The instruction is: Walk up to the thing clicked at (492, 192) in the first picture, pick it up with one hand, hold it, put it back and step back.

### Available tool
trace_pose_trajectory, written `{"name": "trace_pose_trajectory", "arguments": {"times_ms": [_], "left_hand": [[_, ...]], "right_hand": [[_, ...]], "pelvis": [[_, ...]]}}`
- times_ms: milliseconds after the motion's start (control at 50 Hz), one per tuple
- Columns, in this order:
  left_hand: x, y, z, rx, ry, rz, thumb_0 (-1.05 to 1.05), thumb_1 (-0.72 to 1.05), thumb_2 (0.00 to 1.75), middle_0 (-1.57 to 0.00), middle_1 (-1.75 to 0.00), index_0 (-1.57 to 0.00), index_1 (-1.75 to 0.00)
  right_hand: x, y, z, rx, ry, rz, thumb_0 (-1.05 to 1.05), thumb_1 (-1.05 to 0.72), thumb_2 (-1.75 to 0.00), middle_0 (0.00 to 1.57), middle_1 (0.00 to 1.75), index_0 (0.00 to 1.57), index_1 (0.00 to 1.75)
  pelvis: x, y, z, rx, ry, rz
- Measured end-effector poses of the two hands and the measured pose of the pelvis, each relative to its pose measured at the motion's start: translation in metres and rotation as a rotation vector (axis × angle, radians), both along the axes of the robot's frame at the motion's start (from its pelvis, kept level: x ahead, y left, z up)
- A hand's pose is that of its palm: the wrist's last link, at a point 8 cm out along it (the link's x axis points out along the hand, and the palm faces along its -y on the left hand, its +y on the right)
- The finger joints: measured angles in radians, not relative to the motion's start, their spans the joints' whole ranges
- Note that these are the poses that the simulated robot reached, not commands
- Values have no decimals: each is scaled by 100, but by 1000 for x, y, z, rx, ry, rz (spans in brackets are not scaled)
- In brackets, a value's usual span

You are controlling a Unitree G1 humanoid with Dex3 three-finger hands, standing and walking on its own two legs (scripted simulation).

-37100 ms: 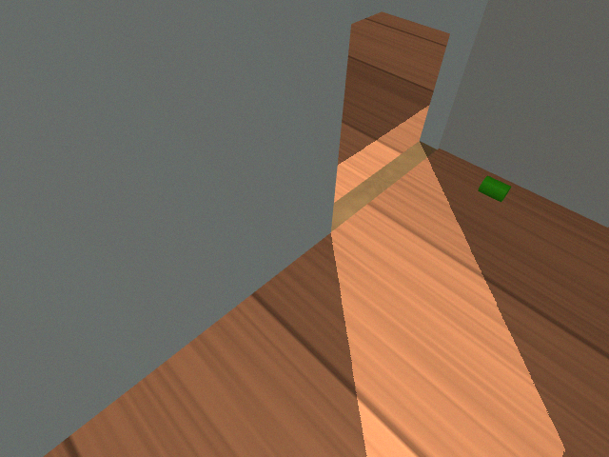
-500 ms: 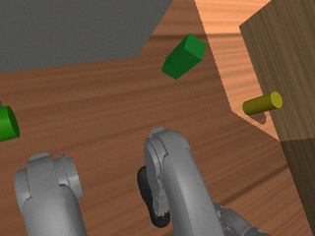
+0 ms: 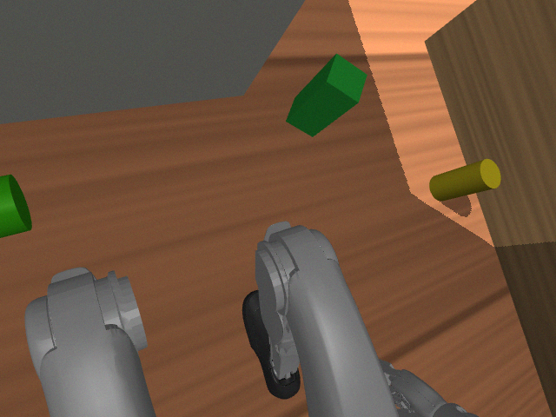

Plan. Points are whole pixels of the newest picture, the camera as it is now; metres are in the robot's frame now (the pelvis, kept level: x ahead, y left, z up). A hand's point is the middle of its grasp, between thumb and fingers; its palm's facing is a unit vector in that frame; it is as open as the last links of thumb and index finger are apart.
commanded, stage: open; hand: left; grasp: from above
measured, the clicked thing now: out of the picture +0.41 +0.32 -0.25
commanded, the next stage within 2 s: withdraw in 0.02 s
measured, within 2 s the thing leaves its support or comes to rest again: neither
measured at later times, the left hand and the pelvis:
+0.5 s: hand out of the picture +0.42 +0.35 -0.14, palm faces -0.23 -0.08 -0.97, open 13.9 cm; pelvis +0.01 +0.00 +0.02, yaw +2 degrees
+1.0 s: hand out of the picture +0.35 +0.33 -0.10, palm faces -0.50 -0.11 -0.86, open 14.0 cm; pelvis -0.02 -0.02 +0.05, yaw +7 degrees
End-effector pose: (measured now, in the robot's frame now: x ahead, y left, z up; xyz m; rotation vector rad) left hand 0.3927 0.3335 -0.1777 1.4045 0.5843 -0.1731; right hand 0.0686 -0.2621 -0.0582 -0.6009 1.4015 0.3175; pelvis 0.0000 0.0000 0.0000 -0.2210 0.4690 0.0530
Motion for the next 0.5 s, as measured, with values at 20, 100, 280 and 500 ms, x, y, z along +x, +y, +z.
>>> {"name": "trace_pose_trajectory", "arguments": {"times_ms": [20, 100, 280, 500], "left_hand": [[0, -1, 0, -1, 0, -8, 0, -45, 99, -12, -101, -13, -102], [-1, -8, 1, -8, -14, -35, 0, -46, 100, -11, -103, -11, -104], [2, -18, 7, 28, -82, -64, 0, -46, 98, -9, -103, -11, -102], [17, 16, 94, 133, -224, 79, 0, -48, 97, -10, -100, -10, -99]], "right_hand": [[0, 0, 0, 0, 2, 1, 0, -90, -89, 20, 30, 20, 30], [-1, 0, 0, -1, -2, 4, 0, -90, -89, 20, 30, 20, 30], [-2, -2, 2, -8, -23, -8, 0, -90, -89, 20, 30, 20, 30], [22, 0, -7, 71, -81, -156, 0, -91, -89, 20, 30, 20, 30]], "pelvis": [[0, 0, 0, 0, -1, 0], [-2, -1, 0, 2, -8, -3], [-4, 0, 1, 1, -5, -11], [5, -2, 17, 24, 95, 17]]}}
